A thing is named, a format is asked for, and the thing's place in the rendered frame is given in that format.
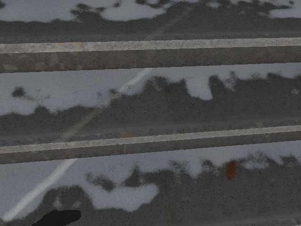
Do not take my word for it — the left robot hand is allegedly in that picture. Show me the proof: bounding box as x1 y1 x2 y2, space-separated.
31 210 81 226

